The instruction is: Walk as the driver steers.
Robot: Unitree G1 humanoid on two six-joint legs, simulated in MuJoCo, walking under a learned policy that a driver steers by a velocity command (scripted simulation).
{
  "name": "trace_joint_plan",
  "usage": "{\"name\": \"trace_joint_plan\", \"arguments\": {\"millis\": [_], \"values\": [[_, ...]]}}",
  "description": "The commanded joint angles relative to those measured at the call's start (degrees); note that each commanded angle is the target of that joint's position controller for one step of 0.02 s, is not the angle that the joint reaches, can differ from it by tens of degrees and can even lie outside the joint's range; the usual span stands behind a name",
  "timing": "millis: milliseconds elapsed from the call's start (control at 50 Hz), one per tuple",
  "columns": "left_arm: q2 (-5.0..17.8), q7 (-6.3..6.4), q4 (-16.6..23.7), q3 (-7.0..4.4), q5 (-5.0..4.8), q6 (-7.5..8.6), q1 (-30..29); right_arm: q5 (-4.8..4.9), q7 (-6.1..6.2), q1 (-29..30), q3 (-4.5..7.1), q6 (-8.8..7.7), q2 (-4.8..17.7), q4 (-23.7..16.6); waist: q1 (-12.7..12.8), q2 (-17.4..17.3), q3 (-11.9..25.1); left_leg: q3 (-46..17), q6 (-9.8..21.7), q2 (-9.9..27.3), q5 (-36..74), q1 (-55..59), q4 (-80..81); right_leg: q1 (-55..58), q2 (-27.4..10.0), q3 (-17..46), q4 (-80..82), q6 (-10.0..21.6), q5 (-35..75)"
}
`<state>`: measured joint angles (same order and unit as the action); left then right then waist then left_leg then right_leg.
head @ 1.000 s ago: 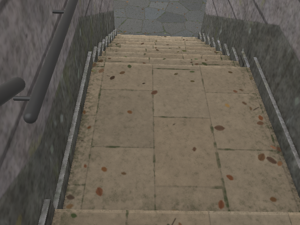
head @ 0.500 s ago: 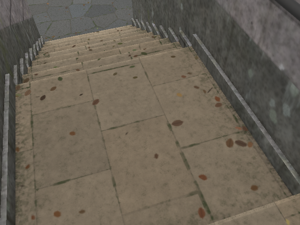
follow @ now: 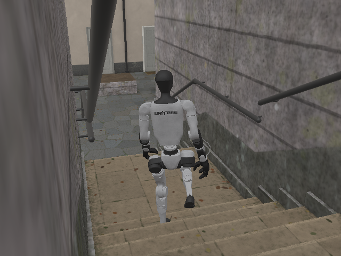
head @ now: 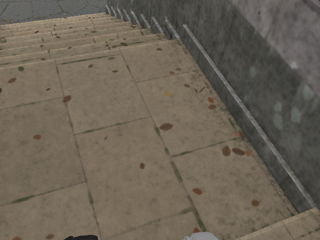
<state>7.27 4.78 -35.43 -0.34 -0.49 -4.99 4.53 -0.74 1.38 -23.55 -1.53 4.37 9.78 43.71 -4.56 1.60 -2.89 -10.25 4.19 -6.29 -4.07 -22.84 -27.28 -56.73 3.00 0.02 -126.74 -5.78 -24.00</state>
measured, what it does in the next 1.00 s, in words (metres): walks ahead, turning left: right foot 0.15 m higher, then left foot 0.15 m lower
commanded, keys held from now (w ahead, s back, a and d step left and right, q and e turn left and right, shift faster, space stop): w+q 0.62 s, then w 0.38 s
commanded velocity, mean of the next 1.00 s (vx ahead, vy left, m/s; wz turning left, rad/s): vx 0.43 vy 0.00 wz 0.43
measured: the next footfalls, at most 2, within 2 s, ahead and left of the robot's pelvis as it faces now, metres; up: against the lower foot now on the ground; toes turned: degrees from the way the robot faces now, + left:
right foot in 0.30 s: -0.01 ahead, -0.15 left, +0.15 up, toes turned +8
left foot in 0.76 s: +0.19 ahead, +0.12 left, +0.00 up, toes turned +22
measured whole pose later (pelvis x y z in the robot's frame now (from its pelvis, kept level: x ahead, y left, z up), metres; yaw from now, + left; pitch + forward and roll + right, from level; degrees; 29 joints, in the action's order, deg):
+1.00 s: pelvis +0.25 +0.06 -0.01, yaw +27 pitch +4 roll +2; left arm 15.1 0.8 -42.1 -3.4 1.1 5.7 17.7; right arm 0.1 -0.1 -17.9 2.4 -3.1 10.5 47.6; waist 3.2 3.2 1.5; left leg -2.2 5.2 -7.8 -22.2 -13.3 -32.1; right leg -45.4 -8.8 6.3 -60.1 -2.7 0.2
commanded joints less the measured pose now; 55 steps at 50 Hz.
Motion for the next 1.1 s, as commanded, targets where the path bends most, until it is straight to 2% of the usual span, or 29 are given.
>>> {"name": "trace_joint_plan", "arguments": {"millis": [20,80,120,180,240,280,300,320,340,360,380,440,500,580,640,700,720,760,780,800,820,840,860,900,940,960,980,1020,1100], "values": [[0.5,-0.04,7.6,-0.09,0.25,1.64,0.0,1.38,2.21,-0.7,1.96,-1.22,8.3,-6.1,2.3,-8.8,5.5,-20.9,7.8,9.3,-24.4,8.1,10.9,-2.5,-0.4,-2.9,-2.4,-2.3,2.6],[1.4,-0.46,11.4,0.27,-0.15,2.65,-1.7,1.20,3.40,-3.6,2.88,-1.16,8.9,-6.0,1.4,-10.0,7.2,-26.0,9.3,10.4,-26.3,17.1,11.5,-5.4,-1.0,-0.4,1.6,-1.5,-0.3],[1.3,-1.09,13.5,0.58,-0.15,3.44,-3.1,3.11,3.42,-3.9,3.96,-0.56,10.2,-5.9,0.7,-10.3,7.2,-29.5,9.7,11.3,-30.8,20.8,11.9,-7.4,-0.4,1.3,5.5,-0.5,-8.2],[2.5,-2.09,14.6,0.75,-0.31,4.75,-1.0,3.19,3.00,1.1,4.99,-0.20,11.6,-8.9,3.2,-10.5,6.3,-27.8,9.8,9.4,-27.9,14.9,14.0,1.9,-0.6,-1.1,13.1,0.1,-6.9],[2.6,-4.07,16.7,1.53,0.44,6.13,1.4,4.74,2.56,6.4,7.24,1.07,15.6,-12.1,6.6,-16.4,5.0,-21.7,8.6,7.3,-27.0,-1.4,20.5,27.2,0.0,-5.4,36.8,4.4,-24.0],[8.6,-4.15,12.9,-0.88,0.77,6.71,16.0,5.14,1.46,11.5,8.60,0.18,16.2,-14.6,13.0,-20.7,3.2,-21.8,6.8,6.9,-25.7,-14.3,24.5,49.7,1.7,-7.0,48.9,7.0,-24.3],[12.6,-3.64,7.6,-2.85,0.73,6.50,30.2,5.57,0.72,18.1,8.29,-0.85,13.4,-16.9,19.6,-12.4,-1.2,-22.4,4.2,3.4,-27.2,-21.7,13.2,56.9,1.2,-1.4,64.1,10.1,-22.0],[15.4,-4.22,2.3,-4.85,0.16,6.84,42.4,5.46,-0.38,21.4,6.17,-2.92,4.4,-18.3,23.2,11.9,-3.7,-20.1,4.5,-5.4,-29.9,-35.2,-20.6,61.4,-6.1,18.4,80.8,13.6,-21.6],[23.7,-4.17,2.7,-5.69,0.21,9.71,33.5,4.68,-2.46,21.6,5.14,-7.26,2.3,-23.2,11.3,33.8,-6.1,-21.5,3.7,-7.2,-36.8,-54.5,-31.7,55.3,-25.3,58.7,100.2,18.2,9.5],[18.1,-3.32,5.7,-4.89,-0.73,11.81,20.6,6.40,-3.54,23.4,6.36,-9.31,7.8,-20.2,5.5,18.7,-10.3,-23.0,1.8,-3.9,-30.0,-56.0,-36.4,47.5,-27.2,60.2,100.0,19.1,16.8],[14.5,-3.36,5.8,-3.95,-0.11,11.61,14.7,6.44,-3.26,20.0,6.72,-8.81,10.8,-16.6,2.1,12.5,-9.7,-18.2,0.0,-2.0,-24.5,-50.0,-39.4,41.5,-23.8,47.1,93.8,17.5,14.0],[7.7,-3.85,4.9,-1.42,1.86,7.36,8.3,1.53,-2.10,9.4,6.19,-2.25,10.8,-10.3,-2.2,-2.2,-3.6,-2.6,-3.8,-1.3,7.3,-23.6,-48.3,16.1,-14.0,16.1,83.8,11.3,-2.2],[13.0,-2.30,3.0,-2.00,1.67,7.06,10.5,1.13,-3.23,13.7,4.97,-0.29,8.4,-13.3,-0.4,-1.7,-2.7,2.7,-5.7,0.8,20.7,-17.9,-46.7,16.5,-12.9,7.4,88.8,11.5,-4.2],[14.3,-1.03,-4.8,-3.00,1.24,7.36,27.1,2.61,-5.82,30.6,4.33,-2.63,5.8,-18.2,12.4,1.4,-1.8,8.9,-4.3,2.4,22.5,-17.6,-16.7,36.8,-12.1,-0.7,86.0,10.6,-2.6],[14.7,-0.62,-7.0,-3.67,0.34,6.71,30.3,3.32,-7.69,33.3,4.48,-4.04,4.9,-17.4,15.8,5.0,-2.4,9.2,-3.9,3.2,16.0,-23.2,-7.7,50.1,-14.9,1.6,81.1,11.7,7.7],[15.0,-1.73,-8.1,-3.82,-0.66,6.31,29.1,3.21,-7.58,29.0,4.93,-4.92,4.6,-14.5,13.8,4.8,-2.1,12.1,-1.2,3.7,6.7,-12.4,-0.8,47.9,-17.1,2.7,76.4,12.5,18.7],[16.9,-2.42,-8.4,-4.64,-1.29,7.07,24.1,3.05,-6.91,18.1,6.36,-4.86,7.3,-10.8,7.0,7.5,2.9,8.9,1.1,6.3,14.7,1.8,-5.3,42.6,-18.3,3.3,68.4,12.2,26.0],[15.0,-3.46,-10.9,-4.53,-1.86,8.97,25.5,2.27,-5.81,2.3,8.44,-5.39,8.5,-3.6,-1.9,-3.7,8.6,12.4,5.5,4.2,23.2,31.7,10.1,29.0,-10.4,-4.6,41.5,10.2,26.4],[12.2,-3.55,-9.6,-4.12,-0.90,9.77,25.3,1.70,-5.42,-3.3,8.17,-6.04,10.3,-1.5,-2.8,-10.5,10.3,0.8,10.9,12.6,36.5,46.9,-0.6,8.5,-6.5,-5.1,18.0,7.9,-16.3],[10.8,-4.15,-7.6,-2.78,-1.07,11.58,29.6,0.95,-5.04,-2.6,7.90,-6.42,12.9,-2.4,0.8,-11.2,20.8,-5.4,15.7,20.2,36.8,54.1,-13.2,1.5,-9.7,4.4,16.5,8.2,-20.2],[14.0,-4.32,-5.8,-3.39,-1.72,12.18,29.1,2.41,-4.65,-1.6,8.77,-5.76,14.1,-1.9,1.1,-8.8,22.1,-13.3,20.6,23.7,18.3,48.7,-4.3,-1.2,-9.6,5.0,20.6,6.5,-13.9],[14.4,-3.76,-3.6,-3.93,-3.49,12.80,23.4,1.58,-3.88,2.8,8.27,-6.01,13.8,-2.3,3.7,-8.2,17.5,-19.4,20.5,25.8,-8.7,39.4,2.4,-4.7,-10.6,7.7,35.2,6.5,0.7],[16.9,-2.75,-3.3,-4.89,-1.97,12.18,17.5,1.74,-4.10,10.4,6.76,-6.50,8.8,-5.3,4.9,-0.1,9.7,-20.9,17.9,23.3,-13.5,29.6,8.3,-3.1,-11.2,5.4,37.6,5.9,6.3],[15.1,-2.50,-4.0,-4.85,1.58,10.53,17.9,2.20,-3.00,16.0,5.65,-7.64,7.5,-4.9,9.9,1.8,2.1,-18.5,17.4,23.5,-0.6,12.5,9.1,3.3,-14.0,8.0,52.4,2.3,10.3],[12.8,-2.98,-3.0,-4.37,2.20,10.18,15.6,0.73,-1.63,13.5,6.11,-8.65,9.4,-3.1,9.1,-0.4,1.9,-11.7,15.6,20.1,12.6,7.5,7.0,7.9,-14.1,7.6,62.1,1.1,12.7],[12.7,-3.54,-4.7,-4.47,2.32,10.62,18.3,-0.40,-1.50,10.5,7.22,-9.18,12.8,-1.6,9.1,-0.7,4.1,-9.7,14.1,18.5,17.0,7.5,4.2,10.0,-13.4,7.1,61.1,1.7,20.9],[15.4,-4.32,-4.0,-5.20,1.30,11.77,14.9,0.34,-0.40,8.3,6.78,-9.60,11.7,-0.5,7.9,-2.1,3.4,-6.1,11.1,15.5,10.0,9.9,3.2,7.1,-13.0,8.9,70.1,2.9,31.7],[11.5,-5.85,-2.6,-3.93,3.46,13.21,7.2,1.94,1.34,5.9,5.71,-9.18,9.3,1.5,4.5,-3.2,2.5,4.0,7.3,6.6,-4.7,-3.4,0.2,25.1,-7.3,2.9,89.6,5.0,57.6],[10.3,-6.97,1.4,-3.32,1.35,11.75,1.0,3.04,1.28,1.8,4.81,-8.02,8.0,4.3,2.5,-7.5,-0.6,-0.1,7.2,7.4,-9.9,-1.2,-7.6,27.2,-4.7,3.8,96.8,6.5,54.6]]}}
Over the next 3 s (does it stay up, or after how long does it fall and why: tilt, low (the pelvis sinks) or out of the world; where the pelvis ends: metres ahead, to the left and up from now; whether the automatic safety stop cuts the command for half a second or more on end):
stays up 0.71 0.12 -0.16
